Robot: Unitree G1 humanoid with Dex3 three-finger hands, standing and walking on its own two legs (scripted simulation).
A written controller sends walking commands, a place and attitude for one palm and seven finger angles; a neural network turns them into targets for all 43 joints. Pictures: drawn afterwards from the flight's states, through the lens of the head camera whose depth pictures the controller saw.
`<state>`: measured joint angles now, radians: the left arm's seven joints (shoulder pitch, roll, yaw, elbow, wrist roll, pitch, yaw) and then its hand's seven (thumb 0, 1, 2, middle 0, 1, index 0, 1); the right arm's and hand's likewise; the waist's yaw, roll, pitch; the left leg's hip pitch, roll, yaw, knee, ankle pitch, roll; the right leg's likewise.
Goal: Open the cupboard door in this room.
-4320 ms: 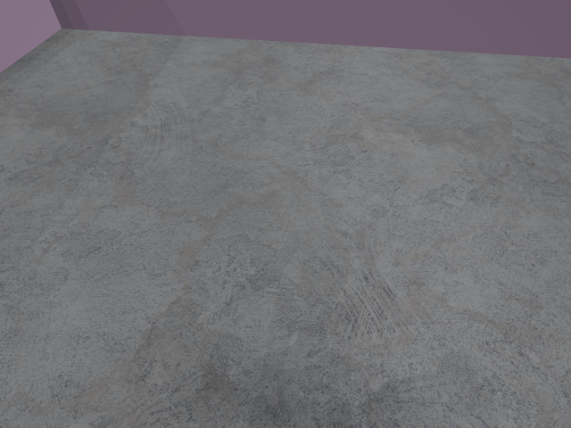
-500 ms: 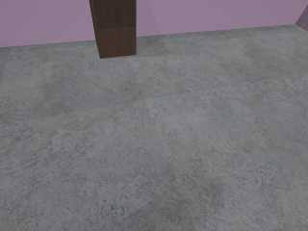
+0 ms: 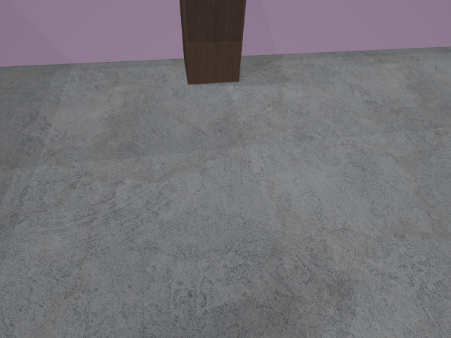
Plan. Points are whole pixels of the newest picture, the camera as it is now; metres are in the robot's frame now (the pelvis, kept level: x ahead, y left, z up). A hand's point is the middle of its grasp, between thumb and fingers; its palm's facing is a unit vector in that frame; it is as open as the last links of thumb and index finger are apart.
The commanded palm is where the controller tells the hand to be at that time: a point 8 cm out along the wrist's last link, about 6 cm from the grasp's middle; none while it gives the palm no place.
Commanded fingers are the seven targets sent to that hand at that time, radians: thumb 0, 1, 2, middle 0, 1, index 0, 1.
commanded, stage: stand and wait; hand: left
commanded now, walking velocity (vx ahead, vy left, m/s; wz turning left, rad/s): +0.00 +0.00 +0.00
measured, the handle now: out of the picture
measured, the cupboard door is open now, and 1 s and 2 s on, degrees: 0 0 0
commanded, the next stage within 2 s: turn or walk to find it in 0.20 s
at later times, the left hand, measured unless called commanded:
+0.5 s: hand out of the picture +0.00 +0.21 -0.17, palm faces +0.09 -0.98 -0.19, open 7.4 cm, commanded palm none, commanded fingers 0.00 0.90 0.90 -0.20 -0.30 -0.20 -0.30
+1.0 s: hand out of the picture -0.03 +0.20 -0.18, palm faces +0.18 -0.97 -0.18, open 7.4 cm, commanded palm none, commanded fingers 0.00 0.90 0.90 -0.20 -0.30 -0.20 -0.30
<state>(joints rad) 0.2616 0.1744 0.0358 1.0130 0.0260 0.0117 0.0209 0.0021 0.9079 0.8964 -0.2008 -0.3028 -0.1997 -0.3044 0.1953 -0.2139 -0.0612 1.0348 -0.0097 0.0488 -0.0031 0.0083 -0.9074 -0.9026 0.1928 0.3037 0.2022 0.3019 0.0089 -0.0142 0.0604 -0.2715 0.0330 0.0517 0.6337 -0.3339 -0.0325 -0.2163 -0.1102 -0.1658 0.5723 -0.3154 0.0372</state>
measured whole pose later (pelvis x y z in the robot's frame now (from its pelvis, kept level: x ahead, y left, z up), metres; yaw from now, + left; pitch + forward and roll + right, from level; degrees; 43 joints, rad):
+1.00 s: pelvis -0.03 +0.03 +0.00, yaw +8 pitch -1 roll -1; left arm 0.26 0.15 0.04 1.06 0.02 0.02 0.03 0.00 0.91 0.90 -0.20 -0.30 -0.20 -0.30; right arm 0.25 -0.17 -0.05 1.08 -0.01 0.05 -0.01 0.01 -0.91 -0.90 0.19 0.30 0.20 0.30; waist -0.01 0.00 0.05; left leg -0.30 0.02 0.06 0.64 -0.32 0.00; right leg -0.20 -0.07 -0.15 0.60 -0.38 0.01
